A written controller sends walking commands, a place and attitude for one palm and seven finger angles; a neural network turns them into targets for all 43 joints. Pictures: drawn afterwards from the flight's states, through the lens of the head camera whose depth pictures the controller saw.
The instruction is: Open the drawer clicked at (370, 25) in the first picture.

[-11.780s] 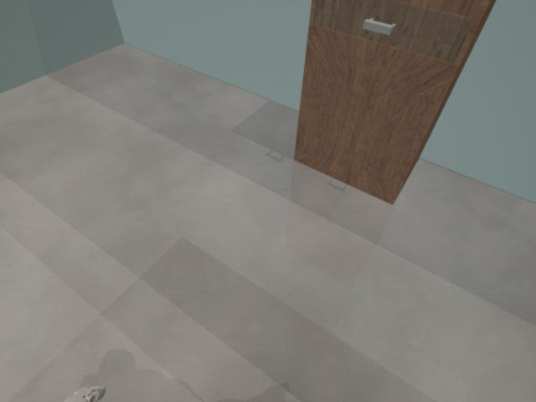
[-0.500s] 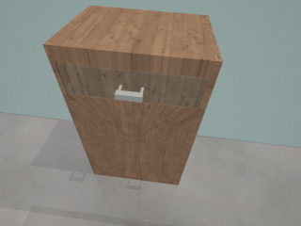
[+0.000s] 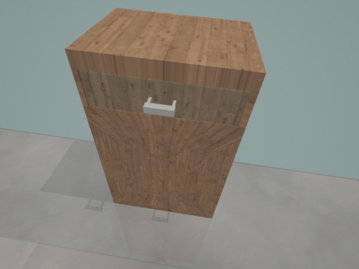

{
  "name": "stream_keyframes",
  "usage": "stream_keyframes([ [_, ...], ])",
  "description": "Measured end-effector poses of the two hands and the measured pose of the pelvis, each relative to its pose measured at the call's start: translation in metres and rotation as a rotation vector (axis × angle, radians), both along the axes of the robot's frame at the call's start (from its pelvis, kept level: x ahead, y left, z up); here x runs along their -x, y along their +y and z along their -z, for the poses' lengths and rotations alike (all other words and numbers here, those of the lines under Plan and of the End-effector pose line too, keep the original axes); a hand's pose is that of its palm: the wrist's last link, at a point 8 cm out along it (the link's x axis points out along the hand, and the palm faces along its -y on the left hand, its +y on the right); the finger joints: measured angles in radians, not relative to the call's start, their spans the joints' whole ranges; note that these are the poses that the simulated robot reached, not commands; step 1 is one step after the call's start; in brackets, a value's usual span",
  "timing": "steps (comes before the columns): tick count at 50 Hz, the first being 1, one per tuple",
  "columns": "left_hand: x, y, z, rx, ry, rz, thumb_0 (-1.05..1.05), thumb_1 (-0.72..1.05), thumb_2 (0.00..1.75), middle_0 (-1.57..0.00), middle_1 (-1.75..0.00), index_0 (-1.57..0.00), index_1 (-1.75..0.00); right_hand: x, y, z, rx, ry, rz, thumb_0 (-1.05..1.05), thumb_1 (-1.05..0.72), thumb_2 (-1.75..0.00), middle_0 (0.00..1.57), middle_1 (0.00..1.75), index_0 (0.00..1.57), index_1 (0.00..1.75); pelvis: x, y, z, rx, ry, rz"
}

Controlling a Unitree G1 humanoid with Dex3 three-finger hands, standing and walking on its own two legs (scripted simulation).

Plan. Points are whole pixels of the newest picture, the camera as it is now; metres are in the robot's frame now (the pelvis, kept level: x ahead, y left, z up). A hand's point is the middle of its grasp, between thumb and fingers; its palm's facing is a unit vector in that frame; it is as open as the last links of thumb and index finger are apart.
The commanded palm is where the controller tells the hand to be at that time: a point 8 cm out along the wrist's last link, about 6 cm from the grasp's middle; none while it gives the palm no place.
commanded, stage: come to a stop and stand still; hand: left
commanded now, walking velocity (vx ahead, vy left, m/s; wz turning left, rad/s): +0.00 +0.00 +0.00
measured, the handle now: (160, 105) +0.59 +0.10 +0.04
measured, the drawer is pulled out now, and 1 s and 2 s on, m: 0.00 0.00 0.00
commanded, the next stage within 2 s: look again from close up in 0.18 s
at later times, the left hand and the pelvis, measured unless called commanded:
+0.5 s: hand out of the picture -0.02 +0.14 -0.18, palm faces +0.05 -0.99 -0.12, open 7.4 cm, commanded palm none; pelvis +0.00 +0.00 +0.00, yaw +0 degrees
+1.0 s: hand out of the picture +0.09 +0.19 -0.11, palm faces -0.06 -0.86 -0.50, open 7.4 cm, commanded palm +0.12 +0.20 -0.04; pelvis +0.01 -0.01 -0.01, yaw +0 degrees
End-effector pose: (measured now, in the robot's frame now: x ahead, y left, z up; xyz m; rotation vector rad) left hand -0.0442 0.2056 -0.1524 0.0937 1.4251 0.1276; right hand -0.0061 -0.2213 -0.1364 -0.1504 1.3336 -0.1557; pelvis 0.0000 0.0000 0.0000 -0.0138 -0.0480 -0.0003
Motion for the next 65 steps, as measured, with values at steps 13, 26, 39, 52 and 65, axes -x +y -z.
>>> stream_keyframes([
  [13, 0.001, -0.013, 0.003, 0.031, 0.006, -0.012, 0.0, 0.91, 0.9, -0.2, -0.3, -0.2, -0.3, 0.023, 0.012, 0.002, -0.021, 0.067, 0.025, 0.01, -0.91, -0.9, 0.2, 0.3, 0.2, 0.3, 0.003, -0.001, 0.0, 0.001, 0.009, -0.005],
  [26, -0.015, -0.014, 0.001, 0.019, -0.027, -0.012, 0.0, 0.91, 0.9, -0.2, -0.3, -0.2, -0.3, 0.01, 0.012, 0.003, -0.031, 0.047, 0.024, 0.01, -0.92, -0.9, 0.2, 0.3, 0.2, 0.3, 0.0, -0.003, 0.0, -0.001, 0.014, -0.004],
  [39, -0.024, -0.014, -0.001, 0.014, -0.021, -0.009, 0.0, 0.91, 0.9, -0.2, -0.3, -0.2, -0.3, 0.001, 0.006, 0.001, -0.023, 0.052, 0.02, 0.01, -0.92, -0.9, 0.2, 0.3, 0.2, 0.3, -0.007, -0.006, -0.002, -0.002, 0.021, -0.004],
  [52, -0.165, 0.026, -0.12, -0.517, -0.671, 0.401, 0.06, 0.91, 0.87, -0.21, -0.34, -0.2, -0.33, -0.091, -0.033, -0.014, 0.066, -0.495, -0.014, 0.03, -0.94, -0.9, 0.2, 0.3, 0.2, 0.3, -0.014, -0.008, 0.015, -0.032, 0.036, -0.029],
  [65, -0.213, -0.04, -0.159, -0.929, -0.988, 0.94, 0.0, 0.59, 0.76, -0.23, -0.5, -0.22, -0.5, -0.274, -0.038, -0.076, 0.029, -0.729, -0.283, 0.01, -0.91, -0.9, 0.2, 0.3, 0.2, 0.3, -0.03, -0.033, 0.03, -0.048, 0.129, 0.025],
])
